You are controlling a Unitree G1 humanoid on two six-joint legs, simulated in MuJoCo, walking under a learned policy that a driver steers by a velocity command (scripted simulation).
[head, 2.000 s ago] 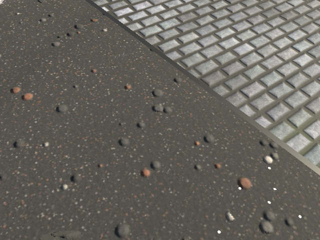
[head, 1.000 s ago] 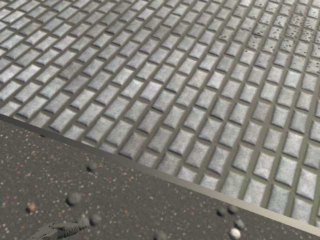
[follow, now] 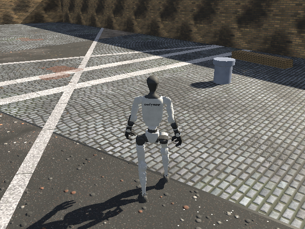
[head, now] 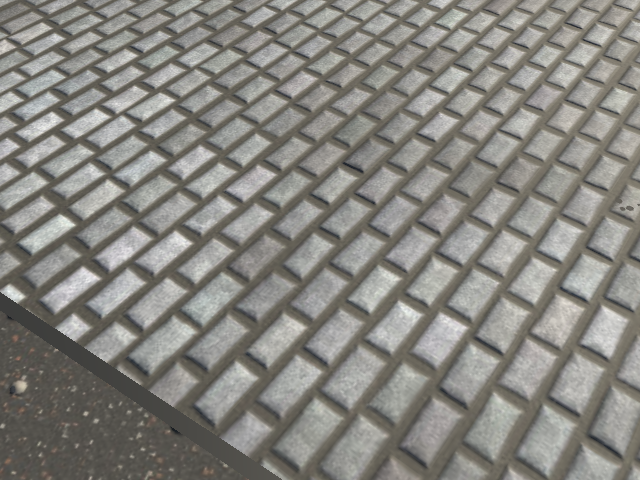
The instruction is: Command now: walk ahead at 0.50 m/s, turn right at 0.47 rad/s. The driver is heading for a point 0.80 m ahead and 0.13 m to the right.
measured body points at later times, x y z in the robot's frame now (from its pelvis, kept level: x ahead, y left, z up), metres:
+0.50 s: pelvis +0.27 -0.07 +0.00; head +0.30 -0.09 +0.45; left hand +0.41 +0.19 -0.10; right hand +0.42 -0.37 -0.08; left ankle +0.50 +0.07 -0.68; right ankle +0.21 -0.13 -0.74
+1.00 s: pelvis +0.55 -0.10 +0.01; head +0.59 -0.10 +0.45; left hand +0.83 +0.07 -0.08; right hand +0.50 -0.38 -0.11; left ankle +0.54 +0.00 -0.74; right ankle +0.67 -0.30 -0.70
